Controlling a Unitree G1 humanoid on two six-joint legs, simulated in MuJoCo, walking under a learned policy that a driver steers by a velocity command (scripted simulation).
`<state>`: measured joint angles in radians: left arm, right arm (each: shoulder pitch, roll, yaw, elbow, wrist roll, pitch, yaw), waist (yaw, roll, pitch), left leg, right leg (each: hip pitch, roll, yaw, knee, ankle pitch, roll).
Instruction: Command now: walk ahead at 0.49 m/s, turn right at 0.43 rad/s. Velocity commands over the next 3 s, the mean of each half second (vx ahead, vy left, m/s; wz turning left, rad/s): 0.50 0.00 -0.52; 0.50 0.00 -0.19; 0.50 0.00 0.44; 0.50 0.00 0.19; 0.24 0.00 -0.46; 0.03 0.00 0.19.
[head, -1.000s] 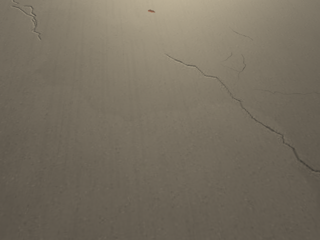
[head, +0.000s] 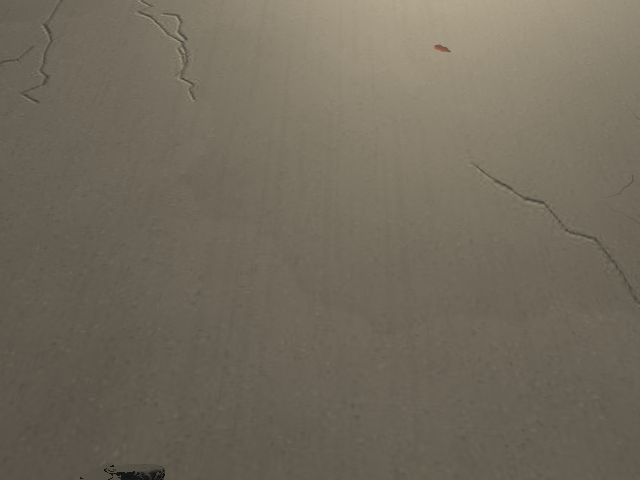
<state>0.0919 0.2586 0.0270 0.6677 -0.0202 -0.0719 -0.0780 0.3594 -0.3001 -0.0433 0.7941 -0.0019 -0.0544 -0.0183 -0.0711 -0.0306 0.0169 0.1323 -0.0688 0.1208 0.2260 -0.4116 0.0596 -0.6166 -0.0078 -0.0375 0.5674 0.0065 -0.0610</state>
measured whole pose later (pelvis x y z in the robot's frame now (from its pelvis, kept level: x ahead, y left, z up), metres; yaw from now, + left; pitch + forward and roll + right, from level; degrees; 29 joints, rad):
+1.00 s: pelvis +0.54 -0.08 +0.00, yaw -21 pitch +2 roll +1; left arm 0.01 0.25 0.03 0.60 0.00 -0.08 -0.03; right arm 0.45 -0.30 -0.05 0.86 0.02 -0.05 0.00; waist -0.11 0.00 0.03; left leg -0.05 0.03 0.00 0.53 -0.43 -0.01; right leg -0.45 -0.01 -0.01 0.52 -0.08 -0.04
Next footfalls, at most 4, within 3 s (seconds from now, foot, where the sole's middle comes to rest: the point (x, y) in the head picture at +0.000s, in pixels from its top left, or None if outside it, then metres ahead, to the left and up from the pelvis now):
0.04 right None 0.20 -0.09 -0.76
0.48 left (260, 463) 0.49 0.10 -0.76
0.98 right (415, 390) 0.63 -0.24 -0.76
1.50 left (317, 268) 0.97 -0.05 -0.76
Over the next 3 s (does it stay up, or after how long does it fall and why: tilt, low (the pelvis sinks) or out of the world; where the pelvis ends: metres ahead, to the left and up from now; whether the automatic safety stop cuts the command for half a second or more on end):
stays up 1.33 -0.19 0.02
